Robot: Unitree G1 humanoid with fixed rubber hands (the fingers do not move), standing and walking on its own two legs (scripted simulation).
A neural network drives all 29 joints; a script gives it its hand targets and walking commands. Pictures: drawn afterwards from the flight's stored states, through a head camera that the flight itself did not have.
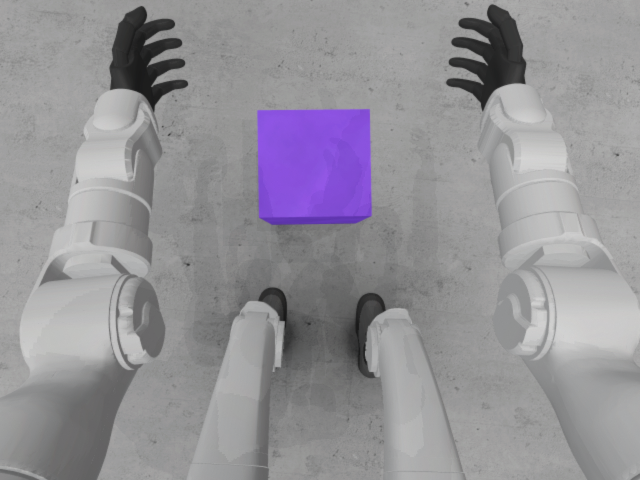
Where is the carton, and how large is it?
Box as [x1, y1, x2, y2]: [257, 109, 371, 224]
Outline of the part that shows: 369,109 257,110 259,217 272,224 354,223 370,216 371,200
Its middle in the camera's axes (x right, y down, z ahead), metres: -0.01 -0.15 +0.85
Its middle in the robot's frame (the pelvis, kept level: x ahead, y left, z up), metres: +0.50 +0.03 -0.52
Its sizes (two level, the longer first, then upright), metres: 0.210 0.200 0.250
